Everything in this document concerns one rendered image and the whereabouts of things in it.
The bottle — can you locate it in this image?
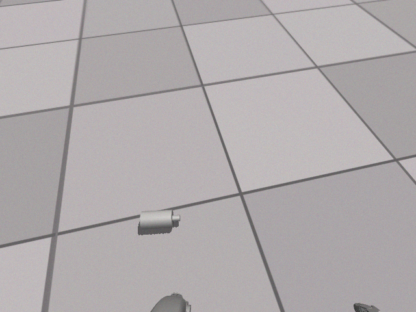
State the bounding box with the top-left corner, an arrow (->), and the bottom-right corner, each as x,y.
140,210 -> 180,229

